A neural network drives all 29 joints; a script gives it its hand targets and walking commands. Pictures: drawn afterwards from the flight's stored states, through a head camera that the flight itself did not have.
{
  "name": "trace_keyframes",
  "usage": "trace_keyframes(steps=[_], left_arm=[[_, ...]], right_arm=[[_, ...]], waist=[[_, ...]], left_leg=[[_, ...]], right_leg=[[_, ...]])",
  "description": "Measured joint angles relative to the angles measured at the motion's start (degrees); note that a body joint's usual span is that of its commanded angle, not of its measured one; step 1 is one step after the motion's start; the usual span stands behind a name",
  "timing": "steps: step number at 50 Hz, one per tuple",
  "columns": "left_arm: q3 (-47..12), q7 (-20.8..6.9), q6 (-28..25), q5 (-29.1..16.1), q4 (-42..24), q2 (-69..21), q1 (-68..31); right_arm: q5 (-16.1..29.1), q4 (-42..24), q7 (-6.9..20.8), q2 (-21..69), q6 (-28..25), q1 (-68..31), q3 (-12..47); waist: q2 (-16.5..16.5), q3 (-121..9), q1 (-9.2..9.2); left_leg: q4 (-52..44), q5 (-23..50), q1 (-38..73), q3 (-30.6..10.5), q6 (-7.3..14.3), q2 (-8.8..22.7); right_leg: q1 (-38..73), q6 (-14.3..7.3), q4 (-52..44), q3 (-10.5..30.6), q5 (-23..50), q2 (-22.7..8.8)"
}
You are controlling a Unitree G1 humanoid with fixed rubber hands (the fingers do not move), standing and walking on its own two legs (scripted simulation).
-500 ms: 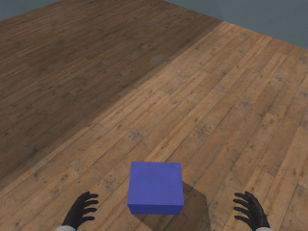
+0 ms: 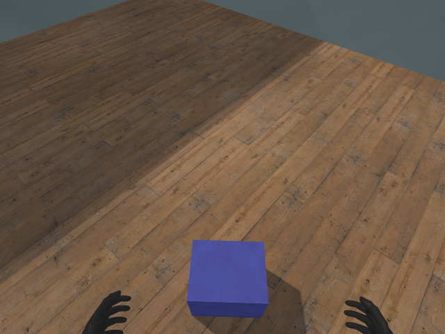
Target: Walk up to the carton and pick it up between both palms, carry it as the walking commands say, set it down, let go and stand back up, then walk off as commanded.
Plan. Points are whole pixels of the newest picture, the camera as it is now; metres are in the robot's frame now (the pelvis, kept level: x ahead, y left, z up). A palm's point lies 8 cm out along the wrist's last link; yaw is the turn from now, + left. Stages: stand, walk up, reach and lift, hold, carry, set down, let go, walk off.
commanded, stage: stand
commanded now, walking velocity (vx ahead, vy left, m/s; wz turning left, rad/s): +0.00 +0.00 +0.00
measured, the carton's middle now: (227, 279) +0.43 +0.03 -0.65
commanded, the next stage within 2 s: walk off in 1.80 s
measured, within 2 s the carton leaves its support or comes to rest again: neither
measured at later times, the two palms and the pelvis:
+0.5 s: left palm out of the picture +0.11 +0.28 -0.08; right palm out of the picture +0.15 -0.28 -0.08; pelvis +0.00 +0.00 +0.00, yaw +0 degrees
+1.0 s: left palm out of the picture +0.10 +0.29 -0.08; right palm out of the picture +0.14 -0.28 -0.07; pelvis -0.01 +0.00 +0.00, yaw +0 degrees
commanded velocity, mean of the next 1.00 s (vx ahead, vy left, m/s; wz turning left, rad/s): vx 0.00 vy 0.00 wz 0.00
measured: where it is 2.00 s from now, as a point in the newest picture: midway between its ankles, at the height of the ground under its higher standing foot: outside the picture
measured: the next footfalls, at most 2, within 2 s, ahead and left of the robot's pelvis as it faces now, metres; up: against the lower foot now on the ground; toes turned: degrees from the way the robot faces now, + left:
none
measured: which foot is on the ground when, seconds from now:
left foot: down 0.00-1.00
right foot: down 0.00-1.00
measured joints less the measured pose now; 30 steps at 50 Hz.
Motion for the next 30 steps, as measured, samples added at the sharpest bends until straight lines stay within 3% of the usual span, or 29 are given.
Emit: trace_keyframes(steps=[10,30], left_arm=[[0.41,1.73,-2.89,1.56,6.43,3.00,-0.10],[0.89,1.77,-4.21,1.67,9.04,3.88,-0.23]], right_arm=[[-0.93,5.83,-1.51,-2.91,-0.57,-0.04,0.03],[-0.95,7.85,-1.81,-4.18,-1.94,-0.77,0.03]], waist=[[0.00,-0.93,0.00],[0.00,-2.99,0.00]], left_leg=[[0.00,0.00,-0.01,0.00,0.08,0.02],[0.01,0.07,0.05,0.01,0.27,0.01]], right_leg=[[0.00,0.02,-0.01,0.00,-0.04,0.02],[0.06,0.02,-0.03,0.00,0.08,0.02]])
